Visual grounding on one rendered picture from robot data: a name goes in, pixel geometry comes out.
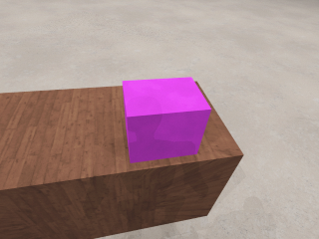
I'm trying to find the carton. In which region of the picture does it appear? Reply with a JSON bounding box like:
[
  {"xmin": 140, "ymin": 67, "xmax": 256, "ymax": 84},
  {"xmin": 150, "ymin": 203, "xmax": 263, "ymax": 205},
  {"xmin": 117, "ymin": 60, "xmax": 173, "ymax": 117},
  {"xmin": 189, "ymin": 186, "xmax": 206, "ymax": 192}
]
[{"xmin": 122, "ymin": 77, "xmax": 211, "ymax": 163}]

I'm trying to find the pedestal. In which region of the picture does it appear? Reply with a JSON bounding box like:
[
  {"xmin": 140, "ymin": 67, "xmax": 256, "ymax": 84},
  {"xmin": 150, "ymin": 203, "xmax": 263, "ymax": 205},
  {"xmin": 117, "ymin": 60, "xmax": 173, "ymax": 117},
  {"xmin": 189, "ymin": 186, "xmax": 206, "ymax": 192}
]
[{"xmin": 0, "ymin": 81, "xmax": 244, "ymax": 239}]

